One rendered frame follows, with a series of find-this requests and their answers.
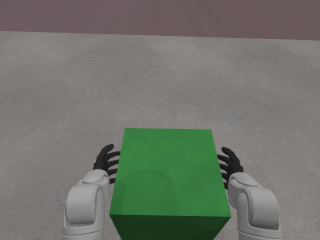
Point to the robot left hand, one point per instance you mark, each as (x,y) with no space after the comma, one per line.
(102,164)

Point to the left robot forearm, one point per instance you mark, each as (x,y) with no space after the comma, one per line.
(84,207)

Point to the robot right hand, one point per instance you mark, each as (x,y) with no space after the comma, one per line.
(233,165)

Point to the right robot forearm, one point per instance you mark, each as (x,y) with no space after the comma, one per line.
(258,211)

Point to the carton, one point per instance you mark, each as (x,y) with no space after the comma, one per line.
(168,186)

